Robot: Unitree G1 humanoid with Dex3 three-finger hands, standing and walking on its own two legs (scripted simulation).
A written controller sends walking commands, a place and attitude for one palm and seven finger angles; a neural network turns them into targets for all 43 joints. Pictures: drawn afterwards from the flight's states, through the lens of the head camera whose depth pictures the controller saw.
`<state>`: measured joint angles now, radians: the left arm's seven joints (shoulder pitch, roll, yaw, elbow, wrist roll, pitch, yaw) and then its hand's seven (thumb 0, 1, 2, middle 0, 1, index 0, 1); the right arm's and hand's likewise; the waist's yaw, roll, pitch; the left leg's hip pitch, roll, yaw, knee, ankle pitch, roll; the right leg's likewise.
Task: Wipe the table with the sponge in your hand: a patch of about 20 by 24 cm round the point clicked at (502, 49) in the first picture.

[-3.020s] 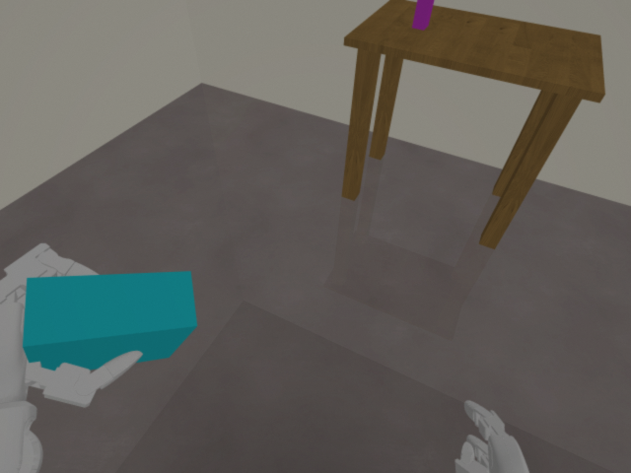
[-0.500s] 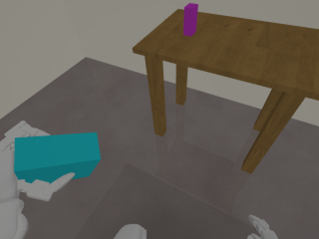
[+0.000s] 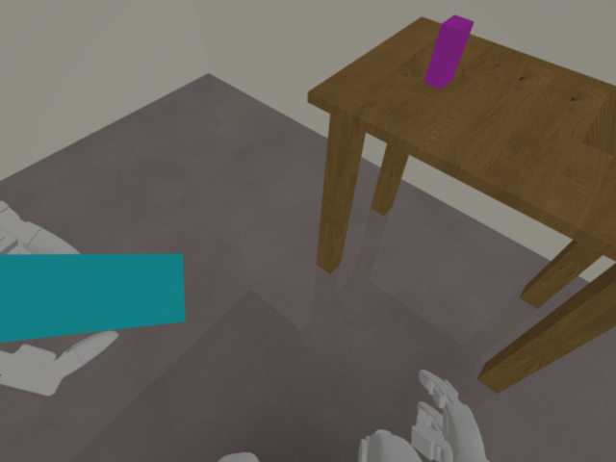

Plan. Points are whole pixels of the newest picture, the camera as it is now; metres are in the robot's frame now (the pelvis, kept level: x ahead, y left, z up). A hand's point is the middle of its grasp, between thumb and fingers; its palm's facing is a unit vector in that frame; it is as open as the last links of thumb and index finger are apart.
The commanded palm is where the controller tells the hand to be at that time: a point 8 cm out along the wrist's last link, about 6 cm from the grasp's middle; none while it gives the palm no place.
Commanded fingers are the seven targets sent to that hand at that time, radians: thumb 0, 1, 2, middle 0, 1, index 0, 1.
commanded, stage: turn to face it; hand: left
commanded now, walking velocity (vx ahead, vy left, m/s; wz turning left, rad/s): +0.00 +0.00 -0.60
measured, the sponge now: (111, 298) +0.23 +0.19 +0.18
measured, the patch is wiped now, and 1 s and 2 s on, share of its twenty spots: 0.00 0.00 0.00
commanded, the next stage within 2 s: take the last steps up to it in 1.78 s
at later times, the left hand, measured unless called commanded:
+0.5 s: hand (228, 251) +0.26 +0.10 +0.20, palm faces +0.15 -0.85 -0.50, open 9.9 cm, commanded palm +0.22 +0.16 +0.18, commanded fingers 0.00 0.10 1.30 -1.20 -1.60 -1.20 -1.60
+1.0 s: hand (331, 270) +0.27 +0.01 +0.18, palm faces -0.03 -0.87 -0.49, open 9.9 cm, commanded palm +0.22 +0.07 +0.18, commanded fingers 0.00 0.10 1.30 -1.20 -1.60 -1.20 -1.60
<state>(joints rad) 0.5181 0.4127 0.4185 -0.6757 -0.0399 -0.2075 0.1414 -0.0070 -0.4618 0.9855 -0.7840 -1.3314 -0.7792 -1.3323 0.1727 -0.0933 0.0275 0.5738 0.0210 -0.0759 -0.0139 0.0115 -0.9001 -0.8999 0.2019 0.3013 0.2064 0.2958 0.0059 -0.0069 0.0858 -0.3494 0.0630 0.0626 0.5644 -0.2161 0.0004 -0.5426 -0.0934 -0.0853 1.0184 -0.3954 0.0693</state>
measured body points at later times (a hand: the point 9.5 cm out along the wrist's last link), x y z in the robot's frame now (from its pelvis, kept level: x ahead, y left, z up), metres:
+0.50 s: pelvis +0.00 -0.07 +0.01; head +0.03 -0.09 +0.46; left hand +0.25 +0.14 +0.23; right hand +0.12 -0.38 -0.07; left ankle +0.00 +0.09 -0.69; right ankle +0.08 -0.13 -0.73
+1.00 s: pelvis -0.06 -0.09 -0.01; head -0.03 -0.12 +0.44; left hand +0.26 +0.05 +0.20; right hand -0.01 -0.33 -0.11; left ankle +0.00 +0.07 -0.73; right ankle -0.09 -0.19 -0.73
